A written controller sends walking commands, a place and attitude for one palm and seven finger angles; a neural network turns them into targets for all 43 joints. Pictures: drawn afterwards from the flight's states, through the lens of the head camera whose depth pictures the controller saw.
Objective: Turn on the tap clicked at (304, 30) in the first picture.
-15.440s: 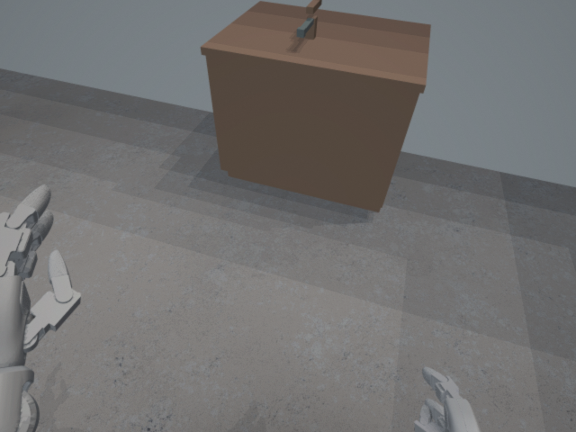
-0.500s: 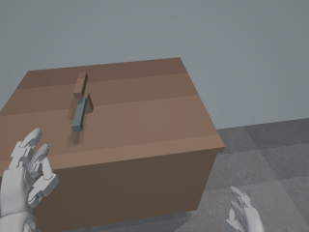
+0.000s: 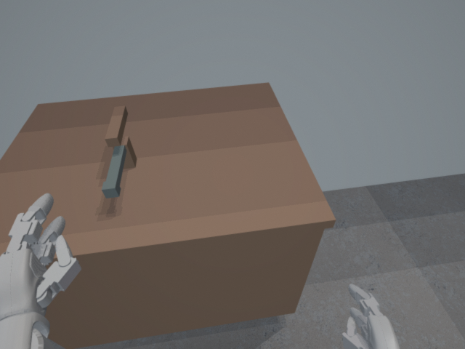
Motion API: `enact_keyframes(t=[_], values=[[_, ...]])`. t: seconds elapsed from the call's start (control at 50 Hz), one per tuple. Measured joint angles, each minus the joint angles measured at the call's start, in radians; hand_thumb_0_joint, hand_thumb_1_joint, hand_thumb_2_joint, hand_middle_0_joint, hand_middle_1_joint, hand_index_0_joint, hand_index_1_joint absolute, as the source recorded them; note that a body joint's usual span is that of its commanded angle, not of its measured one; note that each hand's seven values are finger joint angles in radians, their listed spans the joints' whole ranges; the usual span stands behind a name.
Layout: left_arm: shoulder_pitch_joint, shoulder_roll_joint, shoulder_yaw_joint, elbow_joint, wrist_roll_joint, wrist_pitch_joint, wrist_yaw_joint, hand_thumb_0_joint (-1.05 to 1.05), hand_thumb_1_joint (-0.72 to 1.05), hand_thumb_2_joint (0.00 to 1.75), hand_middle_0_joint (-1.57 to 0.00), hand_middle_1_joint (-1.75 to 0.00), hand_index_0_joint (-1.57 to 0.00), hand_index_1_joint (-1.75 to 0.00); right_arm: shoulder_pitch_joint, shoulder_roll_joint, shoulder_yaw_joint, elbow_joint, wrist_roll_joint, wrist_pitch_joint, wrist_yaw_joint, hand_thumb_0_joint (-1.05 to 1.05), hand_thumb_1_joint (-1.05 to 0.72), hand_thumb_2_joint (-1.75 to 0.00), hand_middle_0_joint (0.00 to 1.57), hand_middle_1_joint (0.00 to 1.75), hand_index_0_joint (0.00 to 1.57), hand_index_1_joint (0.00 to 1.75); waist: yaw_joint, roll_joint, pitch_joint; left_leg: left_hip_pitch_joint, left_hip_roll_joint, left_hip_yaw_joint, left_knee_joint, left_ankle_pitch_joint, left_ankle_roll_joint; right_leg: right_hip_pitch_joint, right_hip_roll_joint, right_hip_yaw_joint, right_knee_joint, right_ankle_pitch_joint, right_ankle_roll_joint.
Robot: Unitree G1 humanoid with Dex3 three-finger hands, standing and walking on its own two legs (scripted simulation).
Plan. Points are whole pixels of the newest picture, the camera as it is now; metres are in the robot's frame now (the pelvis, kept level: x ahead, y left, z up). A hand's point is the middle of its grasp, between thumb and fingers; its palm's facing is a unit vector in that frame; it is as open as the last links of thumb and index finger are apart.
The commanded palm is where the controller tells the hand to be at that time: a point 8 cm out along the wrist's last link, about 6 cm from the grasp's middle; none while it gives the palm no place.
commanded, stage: reach beside the lever's end, fingers flat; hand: left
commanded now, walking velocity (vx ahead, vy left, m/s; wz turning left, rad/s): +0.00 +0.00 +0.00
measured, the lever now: (111, 189) +0.40 +0.32 +0.03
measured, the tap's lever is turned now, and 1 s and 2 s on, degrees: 0 0 0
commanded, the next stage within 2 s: push the lever round in 1.96 s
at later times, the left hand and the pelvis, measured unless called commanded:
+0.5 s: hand (75, 240) +0.24 +0.28 +0.10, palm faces +0.48 -0.87 -0.11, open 7.5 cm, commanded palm +0.20 +0.32 +0.10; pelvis +0.00 +0.01 +0.00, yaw -1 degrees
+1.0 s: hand (89, 219) +0.30 +0.31 +0.07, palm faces +0.48 -0.87 -0.10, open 7.6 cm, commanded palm +0.26 +0.35 +0.06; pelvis -0.01 +0.03 -0.01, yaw -2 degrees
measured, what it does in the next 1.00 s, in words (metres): stands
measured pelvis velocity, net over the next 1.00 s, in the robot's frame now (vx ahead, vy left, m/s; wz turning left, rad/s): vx -0.01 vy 0.03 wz -0.03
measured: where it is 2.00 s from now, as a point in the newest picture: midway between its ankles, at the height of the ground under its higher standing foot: outside the picture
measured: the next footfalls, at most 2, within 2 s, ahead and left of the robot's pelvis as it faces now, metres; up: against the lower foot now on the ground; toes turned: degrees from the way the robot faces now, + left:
none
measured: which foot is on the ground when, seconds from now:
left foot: down 0.00-1.00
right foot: down 0.00-1.00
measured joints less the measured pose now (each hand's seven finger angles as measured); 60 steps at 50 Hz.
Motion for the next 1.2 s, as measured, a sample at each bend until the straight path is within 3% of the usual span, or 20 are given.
enact_keyframes(t=[0.3, 0.46, 0.86, 1.2], values=[[-0.184, 0.028, 0.059, 0.227, -0.003, -0.039, -0.02, 0.02, 0.9, 0.9, -0.2, -0.3, -0.2, -0.29, -0.007, -0.002, -0.009, 0.026, 0.0, 0.023, -0.003, 0.01, -0.91, -0.89, 0.2, 0.3, 0.2, 0.3, -0.028, -0.011, 0.01, -0.022, 0.005, 0.012, -0.01, 0.011, 0.002, -0.027, 0.004, 0.012, -0.01, 0.016, 0.002], [-0.211, 0.021, 0.08, 0.303, 0.0, -0.101, -0.031, 0.02, 0.9, 0.9, -0.2, -0.28, -0.2, -0.28, 0.004, -0.01, -0.022, 0.029, -0.004, 0.029, 0.007, 0.01, -0.91, -0.89, 0.2, 0.3, 0.2, 0.3, -0.034, -0.012, 0.008, -0.04, 0.001, 0.018, 0.002, 0.005, 0.011, -0.044, -0.001, 0.018, -0.002, 0.015, 0.011], [-0.452, 0.029, 0.074, 0.56, 0.059, -0.167, 0.001, 0.02, 0.9, 0.9, -0.18, -0.24, -0.18, -0.23, -0.009, 0.004, -0.013, 0.024, -0.017, 0.084, 0.022, 0.01, -0.91, -0.89, 0.2, 0.3, 0.2, 0.3, -0.056, -0.02, 0.006, -0.122, -0.007, 0.03, 0.049, -0.003, 0.029, -0.125, -0.011, 0.029, 0.039, 0.012, 0.029], [-0.626, 0.092, 0.151, 0.805, 0.073, -0.255, -0.039, 0.02, 0.9, 0.9, -0.17, -0.19, -0.16, -0.19, 0.02, -0.017, -0.029, 0.044, -0.02, 0.142, 0.022, 0.01, -0.91, -0.89, 0.2, 0.3, 0.2, 0.3, -0.077, -0.029, -0.002, -0.234, -0.001, 0.024, 0.129, -0.03, 0.032, -0.228, -0.005, 0.022, 0.105, -0.008, 0.03]])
